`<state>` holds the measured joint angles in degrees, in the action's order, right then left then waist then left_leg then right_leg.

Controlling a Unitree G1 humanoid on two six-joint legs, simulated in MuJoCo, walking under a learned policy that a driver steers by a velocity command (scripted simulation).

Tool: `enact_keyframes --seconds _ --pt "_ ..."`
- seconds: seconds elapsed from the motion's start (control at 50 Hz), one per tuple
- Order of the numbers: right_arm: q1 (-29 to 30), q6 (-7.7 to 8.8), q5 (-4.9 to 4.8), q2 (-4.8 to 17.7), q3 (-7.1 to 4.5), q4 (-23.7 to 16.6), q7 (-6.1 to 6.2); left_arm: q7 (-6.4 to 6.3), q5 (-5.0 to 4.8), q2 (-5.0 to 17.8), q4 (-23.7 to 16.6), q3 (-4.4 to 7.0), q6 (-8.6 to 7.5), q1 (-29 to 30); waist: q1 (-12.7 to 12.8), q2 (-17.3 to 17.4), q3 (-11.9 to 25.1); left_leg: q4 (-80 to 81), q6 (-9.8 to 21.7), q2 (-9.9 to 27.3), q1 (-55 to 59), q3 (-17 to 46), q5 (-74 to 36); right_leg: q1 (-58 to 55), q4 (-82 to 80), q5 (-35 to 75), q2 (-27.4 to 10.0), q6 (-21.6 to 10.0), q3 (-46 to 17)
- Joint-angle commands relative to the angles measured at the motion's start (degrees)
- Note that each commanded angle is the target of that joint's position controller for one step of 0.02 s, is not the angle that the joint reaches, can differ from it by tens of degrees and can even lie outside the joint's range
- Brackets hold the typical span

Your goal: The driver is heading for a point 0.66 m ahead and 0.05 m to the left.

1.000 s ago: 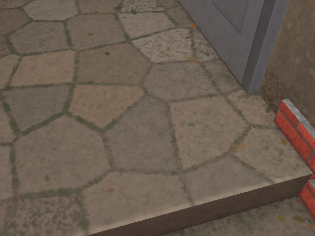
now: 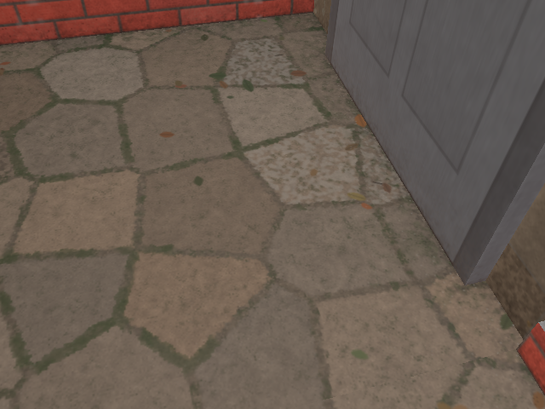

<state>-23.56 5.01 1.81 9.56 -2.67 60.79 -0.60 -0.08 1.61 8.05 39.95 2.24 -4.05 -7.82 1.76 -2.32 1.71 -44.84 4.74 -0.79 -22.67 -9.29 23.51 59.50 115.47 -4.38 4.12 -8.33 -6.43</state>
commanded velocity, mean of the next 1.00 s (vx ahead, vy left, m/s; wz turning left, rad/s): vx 0.44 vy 0.00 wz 0.00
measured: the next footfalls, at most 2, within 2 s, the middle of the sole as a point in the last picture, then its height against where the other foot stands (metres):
right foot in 0.26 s outside the picture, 0.17 m higher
left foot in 0.80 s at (229, 321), level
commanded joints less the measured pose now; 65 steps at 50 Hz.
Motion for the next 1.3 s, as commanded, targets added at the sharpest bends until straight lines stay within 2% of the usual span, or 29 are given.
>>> enact_keyframes --seconds 0.02,0.08,0.16,0.18,0.2,0.24,0.26,0.28,0.3,0.32,0.34,0.36,0.4,0.48,0.56,0.66,0.74,0.78,0.8,0.82,0.84,0.86,0.9,0.98,1.12,1.2,1.24,1.26,1.3 --pt "1.8 3.95 0.03 -0.8 1.71 -2.7 -1.16 -1.32 -1.10 -5.3 -4.3 -2.63 1.71 1.7 1.1 3.7 -7.2 30.7 2.6 13.0 -4.3 13.9 -21.6 8.2 5.0 -3.7 1.8 -0.4 4.4" --pt "-6.6 4.66 -1.17 2.6 0.88 0.5 -0.79 -2.55 0.14 -6.6 -10.8 -4.17 2.29 11.6 -0.2 5.0 -7.4 35.7 2.3 12.2 9.3 11.8 -16.9 21.9 5.3 -14.0 -2.9 -1.8 7.8" --pt "-12.8 2.42 -2.35 2.4 0.94 0.1 2.19 0.67 -0.84 -4.2 -14.0 -5.11 3.71 17.1 -3.7 2.6 -1.9 46.9 4.5 8.7 12.5 7.4 -33.1 0.3 -25.5 -14.7 -6.7 -0.9 19.0" --pt "-9.6 2.61 -3.22 2.7 1.37 -2.7 2.72 1.43 -2.10 -4.9 -12.8 -5.21 3.44 15.6 -1.9 1.2 1.7 45.5 5.1 9.2 9.3 4.8 -57.2 -16.4 -37.2 -16.5 -4.1 -1.3 22.9" --pt "-11.4 2.82 -3.09 7.2 0.20 -3.9 3.27 1.58 -2.62 -4.6 -11.4 -4.46 3.43 12.5 -1.6 4.0 6.8 39.7 5.6 11.9 13.2 5.2 -84.7 -24.7 -40.0 -19.2 -0.2 -1.4 24.7" --pt "-10.8 3.05 -2.82 13.9 -1.96 -5.6 3.09 0.72 -2.23 1.2 -6.8 -1.83 4.63 -1.4 5.4 14.5 16.2 19.3 6.3 15.4 29.7 5.8 -108.2 -31.0 -49.6 -28.6 2.9 -2.7 21.1" --pt "-7.2 3.69 -3.82 15.2 -2.67 -7.2 1.71 0.55 -1.12 5.8 -4.5 -0.35 3.76 -10.3 9.6 15.7 21.0 5.3 5.7 15.3 27.8 5.3 -104.6 -42.6 -58.0 -24.5 1.3 -4.6 13.5" --pt "-8.0 4.79 -5.47 11.2 -1.94 -10.4 -0.12 -0.10 0.43 12.1 -1.4 2.02 3.22 -16.7 10.1 7.4 25.5 -14.8 4.6 8.4 8.3 7.5 -85.3 -57.0 -70.4 -45.1 -10.6 -9.9 -14.4" --pt "-2.9 5.93 -2.45 8.1 -2.99 -12.8 -2.67 -0.65 0.47 15.6 0.0 4.06 4.28 -15.3 9.5 -5.6 22.5 -44.4 1.8 -7.1 -10.3 12.5 -20.2 -58.1 -98.7 -56.9 -19.1 -16.9 -50.2" --pt "-3.2 5.69 -0.46 4.8 -2.92 -14.9 -2.57 -0.40 -0.31 13.0 -0.2 3.85 3.48 -6.1 4.3 -0.7 17.8 -63.4 0.9 -4.4 -19.1 21.4 -17.6 -55.1 -101.7 -51.3 -21.4 -14.6 -54.4" --pt "2.4 5.13 -0.12 2.9 -2.01 -18.7 -1.89 -0.36 -1.80 9.8 2.2 3.07 1.92 -2.6 1.7 3.9 8.8 -69.1 0.7 -2.1 -24.3 17.6 -17.6 -47.6 -98.8 -44.1 -20.8 -13.9 -45.4" --pt "8.0 4.82 0.39 0.0 -0.95 -21.5 -0.85 -0.58 -1.14 4.7 6.2 1.93 0.47 -4.3 0.1 10.4 0.8 -68.5 1.9 -0.2 -29.1 17.5 -15.6 -42.6 -93.8 -33.2 -19.3 -11.7 -34.3" --pt "8.3 2.80 0.37 -4.0 1.50 -22.6 0.12 -1.06 1.23 -3.0 11.9 0.23 -1.62 -7.1 -3.5 11.7 -2.4 -68.5 3.0 0.7 -31.2 19.9 -14.7 -38.4 -89.4 -9.4 -15.6 -6.4 -17.7" --pt "7.0 -1.34 1.13 1.7 1.04 -22.5 0.42 0.55 -0.68 2.8 12.9 1.00 -4.68 -7.5 -6.8 5.5 -4.1 -37.7 1.2 4.5 -22.9 15.4 -18.1 -33.9 -99.2 1.2 -10.7 -2.9 -0.6" --pt "17.6 -1.27 1.03 2.5 0.85 -24.5 -1.59 -0.05 -1.58 8.1 12.5 2.19 -6.07 -15.9 -1.4 0.7 -1.7 -11.8 -1.0 6.2 -16.5 7.0 -24.7 -43.7 -105.5 19.5 -11.2 -1.6 2.9" --pt "30.1 -1.08 0.35 2.8 0.18 -27.3 -2.32 -0.59 -0.83 9.7 11.1 3.48 -4.45 -21.7 3.7 -4.0 -4.0 5.8 -0.8 3.1 -18.7 4.5 -23.7 -63.3 -108.3 15.4 -13.7 1.3 2.6" --pt "28.3 -0.74 0.98 3.6 -0.35 -27.1 -1.54 -1.48 -0.65 9.7 10.5 3.01 -3.40 -21.1 1.0 -6.3 -3.0 13.7 1.5 -1.1 -8.1 2.7 -15.4 -65.9 -98.2 38.4 -15.4 2.0 6.1" --pt "17.6 0.31 1.40 5.8 -1.50 -23.5 -0.65 -2.11 -0.95 11.5 10.0 3.23 -2.43 -21.2 -3.4 -6.5 1.7 20.5 3.4 -4.3 4.0 2.9 -18.3 -65.5 -84.4 48.7 -14.5 3.3 6.0" --pt "10.3 0.58 2.26 6.6 -1.74 -21.4 -0.28 -2.24 -2.37 10.6 8.5 2.71 -2.27 -19.1 -7.3 -5.9 6.3 22.9 4.5 -0.4 16.8 6.6 -26.0 -58.0 -75.2 38.4 -13.0 4.3 6.8" --pt "2.1 0.92 3.48 10.4 -2.46 -20.1 0.50 -2.43 -2.63 8.1 5.3 1.80 -2.30 -18.1 -9.5 1.0 13.2 16.3 6.5 12.8 32.5 17.1 -42.6 -44.3 -59.6 8.8 -9.7 4.5 8.2" --pt "2.4 0.82 2.41 13.6 -3.22 -20.3 0.71 -2.49 -5.39 4.8 4.1 1.03 -1.75 -24.2 -5.6 17.9 22.0 16.9 18.4 27.6 46.2 39.8 -65.5 -27.6 -37.4 -29.9 -0.1 7.0 8.0" --pt "3.1 0.17 0.29 11.2 -3.11 -21.9 0.80 -3.01 -3.55 7.8 5.4 1.93 -0.76 -22.8 -5.6 6.7 21.0 18.0 17.4 24.8 39.0 36.1 -74.6 -27.6 -32.7 -25.0 -2.2 6.8 0.5" --pt "9.4 1.14 0.10 5.0 -0.90 -22.4 0.80 -2.66 -2.68 7.1 3.7 1.51 -0.23 -16.3 -2.3 1.6 8.5 22.1 12.5 19.5 25.0 24.1 -68.3 -27.0 -38.6 -20.6 -5.0 7.5 0.9" --pt "10.5 2.99 -0.50 4.5 0.38 -21.0 0.84 -1.13 0.26 5.1 3.9 1.15 3.70 -17.5 2.2 5.0 4.9 26.8 7.0 13.3 10.6 15.4 -65.5 -37.8 -51.7 -14.3 -4.7 9.5 2.7" --pt "6.9 1.00 -0.15 5.4 0.91 -18.8 1.46 -2.11 -0.80 4.7 3.3 -0.18 5.76 -9.8 -1.1 11.3 3.4 27.4 2.5 9.1 9.7 11.8 -47.5 -42.8 -74.5 -7.9 -5.7 10.9 5.7" --pt "8.4 -0.62 -0.51 5.0 1.24 -18.5 1.53 -2.63 -0.28 5.0 2.5 -1.09 4.69 -7.1 -0.9 6.3 -1.3 28.7 2.7 8.6 3.9 15.8 -13.2 -50.5 -89.0 -5.6 -7.7 9.3 4.9" --pt "6.1 -0.88 0.25 4.3 1.33 -17.6 1.59 -2.83 0.56 8.4 2.5 -0.81 2.74 -8.6 -2.1 0.3 -3.3 26.5 0.8 4.6 1.0 15.9 -4.0 -55.2 -94.3 4.5 -14.5 8.1 -2.3" --pt "-0.3 -1.59 -0.84 3.0 1.30 -16.0 1.63 -2.59 -0.50 10.8 2.9 -0.09 2.34 -6.0 -6.9 -6.5 -5.0 28.4 -0.4 1.1 6.6 13.9 -7.0 -47.4 -93.0 4.7 -15.6 5.7 -4.1" --pt "4.9 -2.21 -0.39 5.8 0.60 -15.1 1.86 -1.90 -1.56 5.6 3.7 -1.13 1.87 -7.1 -3.4 -3.4 -5.0 27.8 -0.1 2.8 15.2 15.0 -11.8 -42.5 -94.5 -1.8 -11.2 7.7 0.2"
